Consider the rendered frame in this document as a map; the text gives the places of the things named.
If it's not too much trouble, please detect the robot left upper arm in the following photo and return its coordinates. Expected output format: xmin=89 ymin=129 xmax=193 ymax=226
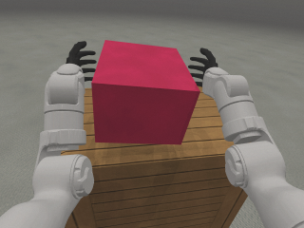
xmin=0 ymin=154 xmax=94 ymax=228

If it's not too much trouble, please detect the robot right upper arm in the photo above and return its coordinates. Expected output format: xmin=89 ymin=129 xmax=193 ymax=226
xmin=225 ymin=141 xmax=304 ymax=228

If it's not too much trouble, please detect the robot right hand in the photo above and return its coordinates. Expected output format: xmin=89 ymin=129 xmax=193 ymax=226
xmin=188 ymin=47 xmax=219 ymax=87

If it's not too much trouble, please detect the right robot forearm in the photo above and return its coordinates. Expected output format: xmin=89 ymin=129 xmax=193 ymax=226
xmin=202 ymin=66 xmax=286 ymax=178

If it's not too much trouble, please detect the pedestal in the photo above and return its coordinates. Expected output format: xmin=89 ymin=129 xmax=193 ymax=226
xmin=61 ymin=85 xmax=248 ymax=228

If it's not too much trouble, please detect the robot left hand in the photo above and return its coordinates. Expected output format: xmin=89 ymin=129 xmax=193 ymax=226
xmin=66 ymin=41 xmax=97 ymax=82

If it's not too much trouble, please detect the carton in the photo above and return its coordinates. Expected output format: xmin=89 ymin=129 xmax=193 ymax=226
xmin=91 ymin=40 xmax=200 ymax=145

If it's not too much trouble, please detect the left robot forearm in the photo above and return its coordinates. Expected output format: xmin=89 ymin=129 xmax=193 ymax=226
xmin=32 ymin=64 xmax=86 ymax=194

